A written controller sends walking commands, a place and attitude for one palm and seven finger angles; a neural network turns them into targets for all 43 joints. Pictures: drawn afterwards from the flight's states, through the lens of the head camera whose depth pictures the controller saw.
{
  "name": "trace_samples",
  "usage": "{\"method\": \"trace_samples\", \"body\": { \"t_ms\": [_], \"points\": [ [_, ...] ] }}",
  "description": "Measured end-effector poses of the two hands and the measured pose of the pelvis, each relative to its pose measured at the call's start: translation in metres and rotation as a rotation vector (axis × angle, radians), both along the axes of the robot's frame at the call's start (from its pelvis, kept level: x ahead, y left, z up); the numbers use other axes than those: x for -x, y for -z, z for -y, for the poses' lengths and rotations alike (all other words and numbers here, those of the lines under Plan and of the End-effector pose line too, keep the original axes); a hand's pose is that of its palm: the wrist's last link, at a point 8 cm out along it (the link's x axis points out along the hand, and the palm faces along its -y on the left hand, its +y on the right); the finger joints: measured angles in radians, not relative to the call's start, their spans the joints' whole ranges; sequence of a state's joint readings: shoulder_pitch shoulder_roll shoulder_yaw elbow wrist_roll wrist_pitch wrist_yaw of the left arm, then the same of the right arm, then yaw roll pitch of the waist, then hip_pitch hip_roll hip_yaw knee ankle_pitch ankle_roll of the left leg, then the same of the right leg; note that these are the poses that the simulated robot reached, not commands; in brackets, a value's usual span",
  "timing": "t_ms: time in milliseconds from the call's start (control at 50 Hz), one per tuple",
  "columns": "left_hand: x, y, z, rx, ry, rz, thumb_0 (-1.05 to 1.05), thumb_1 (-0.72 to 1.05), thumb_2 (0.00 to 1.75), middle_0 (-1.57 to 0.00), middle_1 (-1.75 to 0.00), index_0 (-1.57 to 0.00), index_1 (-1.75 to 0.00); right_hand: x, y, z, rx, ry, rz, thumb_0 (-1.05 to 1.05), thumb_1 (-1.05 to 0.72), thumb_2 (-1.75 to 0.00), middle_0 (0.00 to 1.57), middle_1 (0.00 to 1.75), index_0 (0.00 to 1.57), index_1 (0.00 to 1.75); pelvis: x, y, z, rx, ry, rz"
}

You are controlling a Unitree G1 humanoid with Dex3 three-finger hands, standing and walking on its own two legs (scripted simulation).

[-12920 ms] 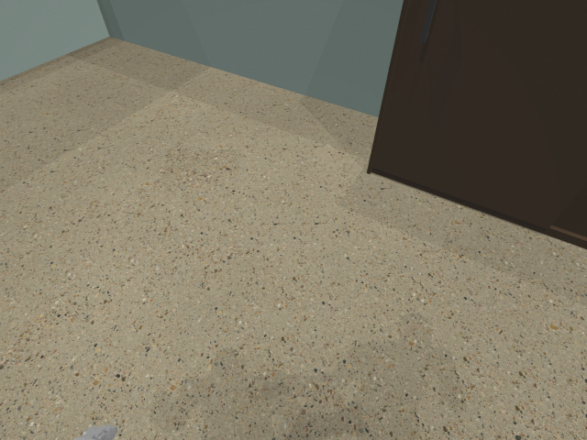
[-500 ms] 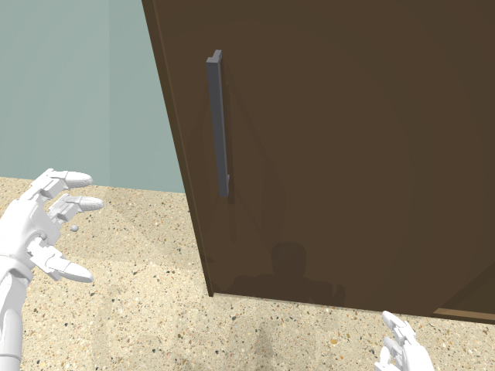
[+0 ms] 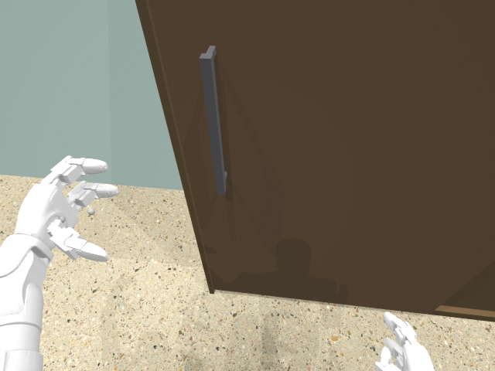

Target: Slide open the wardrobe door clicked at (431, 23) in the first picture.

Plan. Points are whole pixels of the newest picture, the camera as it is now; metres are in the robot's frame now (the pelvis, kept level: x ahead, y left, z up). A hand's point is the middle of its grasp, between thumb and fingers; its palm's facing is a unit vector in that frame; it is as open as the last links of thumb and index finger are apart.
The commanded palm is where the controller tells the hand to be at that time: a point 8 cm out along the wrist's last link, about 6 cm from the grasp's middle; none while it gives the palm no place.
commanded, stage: move the hooked fingers beside the handle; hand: left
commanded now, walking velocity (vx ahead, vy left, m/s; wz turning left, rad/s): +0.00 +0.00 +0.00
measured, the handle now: (217, 130) +0.52 +0.11 +0.12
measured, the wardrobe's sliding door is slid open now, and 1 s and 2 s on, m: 0.00 0.00 0.00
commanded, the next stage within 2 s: none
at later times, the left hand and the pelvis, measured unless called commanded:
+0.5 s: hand (126, 181) +0.37 +0.24 +0.12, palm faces -0.04 -1.00 +0.00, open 14.0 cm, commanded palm +0.35 +0.28 +0.13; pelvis +0.01 +0.01 +0.00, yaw -1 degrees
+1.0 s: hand (160, 164) +0.42 +0.19 +0.12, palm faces -0.03 -1.00 +0.00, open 14.0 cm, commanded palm +0.40 +0.24 +0.12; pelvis +0.01 +0.01 +0.00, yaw -1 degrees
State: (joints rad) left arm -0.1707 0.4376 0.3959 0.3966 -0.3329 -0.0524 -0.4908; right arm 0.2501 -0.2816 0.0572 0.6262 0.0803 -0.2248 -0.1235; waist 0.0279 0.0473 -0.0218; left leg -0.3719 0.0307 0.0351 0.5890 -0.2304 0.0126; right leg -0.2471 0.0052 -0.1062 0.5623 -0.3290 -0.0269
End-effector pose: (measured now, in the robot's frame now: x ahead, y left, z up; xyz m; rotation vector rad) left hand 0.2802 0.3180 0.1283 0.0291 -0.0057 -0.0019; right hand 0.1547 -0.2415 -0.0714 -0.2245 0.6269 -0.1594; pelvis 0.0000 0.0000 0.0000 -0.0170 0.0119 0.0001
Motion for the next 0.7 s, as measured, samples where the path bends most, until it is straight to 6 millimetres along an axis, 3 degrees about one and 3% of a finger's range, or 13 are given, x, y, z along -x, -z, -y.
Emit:
{"method": "trace_samples", "body": {
  "t_ms": [160,340,700],
  "points": [
    [-0.035,0.003,0.011,0.011,0.022,-0.014,-0.02,-0.5,0.3,-0.3,-1.2,-0.3,-1.2,0.015,0.004,0.004,0.003,0.044,-0.048,0.02,-0.91,-0.9,0.2,0.3,0.21,0.3,-0.003,0.0,-0.003,-0.003,0.016,-0.02],
    [-0.056,0.01,0.014,0.023,0.016,-0.031,-0.02,-0.5,0.3,-0.3,-1.2,-0.3,-1.2,0.028,0.01,0.005,0.004,0.077,-0.117,0.02,-0.91,-0.9,0.2,0.3,0.21,0.3,-0.01,0.0,-0.007,-0.003,0.027,-0.04],
    [-0.099,0.01,0.046,0.028,0.038,-0.028,-0.02,-0.5,0.3,-0.3,-1.2,-0.3,-1.2,0.022,0.016,-0.007,-0.012,0.07,-0.167,0.01,-0.91,-0.9,0.2,0.3,0.21,0.3,-0.015,0.001,-0.015,-0.002,0.024,-0.061]
  ]
}}
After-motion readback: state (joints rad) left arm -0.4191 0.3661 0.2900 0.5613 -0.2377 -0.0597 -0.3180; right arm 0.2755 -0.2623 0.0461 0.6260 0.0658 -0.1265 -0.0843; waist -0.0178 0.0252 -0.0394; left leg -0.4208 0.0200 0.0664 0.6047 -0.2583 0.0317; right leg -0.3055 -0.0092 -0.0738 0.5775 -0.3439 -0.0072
